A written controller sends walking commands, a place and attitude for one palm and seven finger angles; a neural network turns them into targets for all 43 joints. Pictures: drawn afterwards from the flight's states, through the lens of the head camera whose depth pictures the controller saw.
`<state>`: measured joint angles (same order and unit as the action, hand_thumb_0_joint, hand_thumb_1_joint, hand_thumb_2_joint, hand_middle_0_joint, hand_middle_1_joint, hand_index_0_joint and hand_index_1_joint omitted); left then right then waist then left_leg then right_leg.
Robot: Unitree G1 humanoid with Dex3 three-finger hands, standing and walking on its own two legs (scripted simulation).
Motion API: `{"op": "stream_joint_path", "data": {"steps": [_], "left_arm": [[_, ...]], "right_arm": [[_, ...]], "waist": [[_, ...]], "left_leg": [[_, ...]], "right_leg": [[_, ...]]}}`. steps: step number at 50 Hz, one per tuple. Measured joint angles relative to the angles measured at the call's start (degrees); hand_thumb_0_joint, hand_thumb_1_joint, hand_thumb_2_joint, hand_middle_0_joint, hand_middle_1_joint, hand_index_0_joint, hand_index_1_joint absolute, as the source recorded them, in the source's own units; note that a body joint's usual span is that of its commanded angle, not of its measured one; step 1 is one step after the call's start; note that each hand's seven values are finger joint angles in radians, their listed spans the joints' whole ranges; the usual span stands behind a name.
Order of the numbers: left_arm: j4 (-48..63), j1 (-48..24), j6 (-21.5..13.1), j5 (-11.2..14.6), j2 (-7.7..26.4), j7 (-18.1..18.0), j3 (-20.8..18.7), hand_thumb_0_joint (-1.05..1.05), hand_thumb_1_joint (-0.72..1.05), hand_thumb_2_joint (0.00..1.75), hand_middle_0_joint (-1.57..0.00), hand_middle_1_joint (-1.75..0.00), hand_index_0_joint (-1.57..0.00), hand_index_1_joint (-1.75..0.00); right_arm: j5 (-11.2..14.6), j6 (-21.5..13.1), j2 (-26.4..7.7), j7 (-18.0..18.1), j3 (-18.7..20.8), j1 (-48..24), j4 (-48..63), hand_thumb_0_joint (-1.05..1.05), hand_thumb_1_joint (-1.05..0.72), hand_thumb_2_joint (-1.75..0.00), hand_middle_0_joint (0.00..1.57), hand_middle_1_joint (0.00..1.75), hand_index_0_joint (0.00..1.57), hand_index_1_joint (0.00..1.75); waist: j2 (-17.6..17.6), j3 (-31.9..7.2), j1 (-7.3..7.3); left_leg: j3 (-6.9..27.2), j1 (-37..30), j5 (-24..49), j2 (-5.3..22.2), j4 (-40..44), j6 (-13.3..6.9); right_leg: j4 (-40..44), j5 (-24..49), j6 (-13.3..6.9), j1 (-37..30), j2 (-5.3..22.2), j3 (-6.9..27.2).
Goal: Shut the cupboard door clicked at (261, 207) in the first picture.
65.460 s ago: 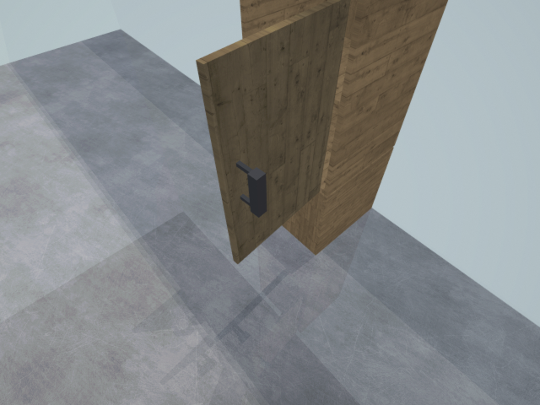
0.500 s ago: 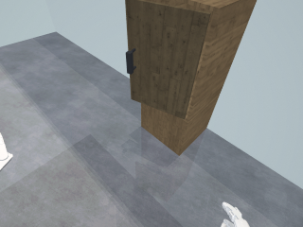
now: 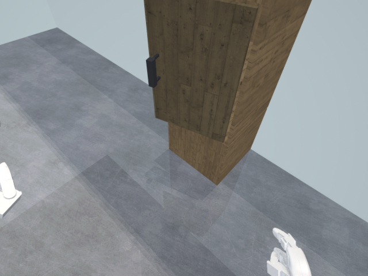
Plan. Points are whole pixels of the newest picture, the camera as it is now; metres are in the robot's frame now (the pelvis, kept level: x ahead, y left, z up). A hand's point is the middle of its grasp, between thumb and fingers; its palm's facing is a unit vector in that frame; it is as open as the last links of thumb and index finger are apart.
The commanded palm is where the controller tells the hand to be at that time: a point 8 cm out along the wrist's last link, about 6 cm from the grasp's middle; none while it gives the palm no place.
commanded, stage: stop stepping back and stand still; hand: left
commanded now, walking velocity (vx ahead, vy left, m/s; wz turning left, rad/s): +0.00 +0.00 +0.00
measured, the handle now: (154, 70) +0.86 +0.15 -0.03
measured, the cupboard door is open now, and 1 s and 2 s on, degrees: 16 16 16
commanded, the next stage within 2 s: let the arm hang, fingers relaxed in 0.06 s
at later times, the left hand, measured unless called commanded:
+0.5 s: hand out of the picture +0.00 +0.20 -0.17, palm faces +0.02 -0.98 -0.18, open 7.1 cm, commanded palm none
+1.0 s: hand out of the picture -0.04 +0.23 -0.16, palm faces +0.02 -0.97 -0.25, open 7.4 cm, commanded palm none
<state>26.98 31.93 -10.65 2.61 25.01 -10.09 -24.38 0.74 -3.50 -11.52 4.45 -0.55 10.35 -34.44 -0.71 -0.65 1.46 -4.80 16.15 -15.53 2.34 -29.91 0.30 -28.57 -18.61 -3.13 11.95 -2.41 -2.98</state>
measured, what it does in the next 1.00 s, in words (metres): shifts its weight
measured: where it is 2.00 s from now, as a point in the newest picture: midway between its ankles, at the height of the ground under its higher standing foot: outside the picture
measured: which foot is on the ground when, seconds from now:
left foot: down 0.00-1.00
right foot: down 0.00-1.00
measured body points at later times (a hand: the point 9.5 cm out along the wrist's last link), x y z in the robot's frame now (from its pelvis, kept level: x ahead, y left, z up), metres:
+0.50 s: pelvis -0.03 +0.02 +0.00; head -0.01 +0.04 +0.45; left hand +0.00 +0.25 -0.15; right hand +0.03 -0.23 -0.13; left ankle +0.00 +0.12 -0.74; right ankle -0.04 -0.08 -0.74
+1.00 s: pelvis -0.04 +0.03 +0.01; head -0.04 +0.02 +0.46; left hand -0.04 +0.28 -0.14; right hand -0.03 -0.21 -0.15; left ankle +0.00 +0.12 -0.74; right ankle -0.04 -0.08 -0.74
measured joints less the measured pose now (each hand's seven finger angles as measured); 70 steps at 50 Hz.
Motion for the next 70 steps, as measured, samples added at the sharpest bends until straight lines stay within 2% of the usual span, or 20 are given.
{"op": "stream_joint_path", "data": {"steps": [7,9,10,12,15,18,22,24,29,37,44,54,70], "left_arm": [[0.4,1.0,1.2,0.3,-0.3,0.3,1.1,0.01,0.89,0.9,-0.21,-0.3,-0.21,-0.3],[-2.3,-0.9,0.7,-0.3,-0.2,1.1,2.6,0.01,0.89,0.9,-0.21,-0.3,-0.21,-0.3],[-7.2,-4.0,1.4,-1.0,-0.1,2.7,5.2,0.01,0.89,0.9,-0.21,-0.3,-0.21,-0.3],[-20.4,-10.4,5.3,-2.1,-1.4,5.7,11.0,0.0,0.89,0.9,-0.2,-0.3,-0.21,-0.3],[-41.8,-16.6,10.9,-3.0,-5.1,8.6,18.1,0.0,0.9,0.9,-0.2,-0.3,-0.2,-0.3],[-58.2,-18.1,13.5,-3.4,-8.8,9.7,22.9,0.01,0.9,0.9,-0.2,-0.3,-0.2,-0.29],[-72.9,-16.5,14.4,-3.3,-13.9,10.0,26.2,0.01,0.91,0.9,-0.2,-0.3,-0.2,-0.29],[-77.6,-15.6,13.8,-3.0,-14.6,8.6,24.6,0.0,0.96,0.9,-0.2,-0.3,-0.21,-0.3],[-85.9,-13.3,12.7,-3.1,-13.3,9.2,23.9,0.0,0.98,0.9,-0.21,-0.3,-0.21,-0.3],[-93.0,-11.6,11.8,-3.0,-13.0,9.0,23.6,0.0,0.93,0.9,-0.2,-0.3,-0.2,-0.3],[-93.4,-13.6,11.2,-3.2,-13.1,8.8,23.4,0.01,0.91,0.9,-0.2,-0.3,-0.2,-0.3],[-91.4,-18.1,10.5,-3.4,-13.5,8.9,23.5,0.0,0.91,0.9,-0.2,-0.3,-0.2,-0.3],[-91.8,-20.4,10.2,-3.2,-11.2,9.4,23.5,0.0,0.91,0.9,-0.2,-0.3,-0.2,-0.3]], "right_arm": [[0.0,1.1,0.4,0.4,-0.5,0.5,1.0,0.01,-0.9,-0.9,0.2,0.3,0.21,0.3],[0.3,0.0,-0.3,-0.5,-0.4,0.9,0.1,0.01,-0.9,-0.9,0.2,0.3,0.21,0.3],[0.3,-0.7,-1.5,-1.8,-0.1,0.7,-1.1,0.01,-0.9,-0.9,0.2,0.3,0.21,0.3],[-0.2,0.0,-4.2,-3.6,0.0,-0.5,-4.0,0.01,-0.9,-0.9,0.2,0.3,0.21,0.3],[-1.0,2.1,-6.3,-4.5,-0.2,-2.6,-7.8,0.01,-0.9,-0.9,0.21,0.3,0.21,0.3],[-1.6,3.5,-5.8,-4.6,-0.5,-2.8,-10.4,0.01,-0.9,-0.9,0.21,0.3,0.21,0.3],[-2.1,4.7,-3.7,-4.4,-0.9,-0.4,-15.1,0.01,-0.91,-0.9,0.2,0.3,0.21,0.3],[-2.1,5.2,-2.3,-4.2,-0.9,1.5,-18.0,0.01,-0.91,-0.9,0.2,0.3,0.21,0.3],[-2.0,5.8,0.0,-3.5,-0.4,5.6,-24.8,0.01,-0.91,-0.9,0.2,0.3,0.2,0.3],[-1.5,5.1,0.8,-2.8,0.5,7.8,-29.7,0.01,-0.91,-0.9,0.2,0.3,0.2,0.3],[-1.5,4.6,0.9,-2.8,1.0,6.5,-30.0,0.01,-0.91,-0.9,0.2,0.3,0.21,0.3],[-1.6,3.9,0.1,-3.0,1.2,3.6,-29.3,0.01,-0.91,-0.9,0.2,0.3,0.21,0.3],[-1.5,3.8,-2.8,-3.2,1.2,1.2,-30.0,0.01,-0.91,-0.9,0.2,0.3,0.21,0.3]], "waist": [[-0.3,-0.8,-0.16],[0.4,-0.8,-0.6],[1.2,-0.9,-1.21],[3.0,-1.4,-2.16],[4.8,-0.8,-1.78],[3.8,0.7,-0.55],[0.7,2.6,0.14],[-0.6,3.2,-0.29],[-1.2,4.0,-1.45],[0.8,4.0,-1.39],[1.9,2.6,-1.1],[1.7,1.1,-0.79],[1.2,2.7,-0.61]], "left_leg": [[-0.3,-0.5,0.2,-0.5,0.6,-0.7],[0.0,0.1,0.4,-0.7,0.1,-0.9],[0.3,0.9,0.4,-1.0,-0.7,-1.2],[0.3,2.5,0.0,-1.7,-2.4,-1.9],[-0.1,3.3,0.0,-2.5,-3.5,-2.7],[-0.5,2.4,0.8,-2.8,-2.7,-2.8],[-0.6,0.4,2.4,-2.6,0.0,-2.5],[-0.1,-0.3,3.2,-2.3,1.3,-2.3],[0.6,-1.4,4.7,-1.8,3.9,-2.1],[-0.1,-3.4,6.0,-2.1,6.5,-2.7],[-0.8,-4.1,6.6,-2.5,7.5,-3.0],[-1.1,-4.8,7.0,-2.7,8.5,-2.9],[-0.8,-6.2,7.2,-2.3,10.2,-2.3]], "right_leg": [[0.7,0.4,0.7,-0.5,0.5,0.3],[0.3,0.8,1.1,-0.1,0.7,-0.2],[-0.6,0.7,1.3,0.6,1.0,-0.6],[-2.8,-0.5,1.6,2.3,2.0,-0.7],[-5.2,-1.0,2.1,3.6,2.8,-0.4],[-5.4,-0.7,2.1,3.4,3.2,0.0],[-2.9,0.8,2.0,1.5,2.9,0.1],[-0.8,2.0,1.8,0.4,2.4,-0.3],[3.9,4.5,1.4,-1.9,1.6,-1.0],[6.3,6.1,1.9,-3.6,1.8,-0.4],[6.1,6.2,2.2,-3.5,2.2,0.3],[6.0,6.1,2.2,-3.6,2.4,0.7],[8.7,6.7,1.8,-5.5,1.8,0.4]]}}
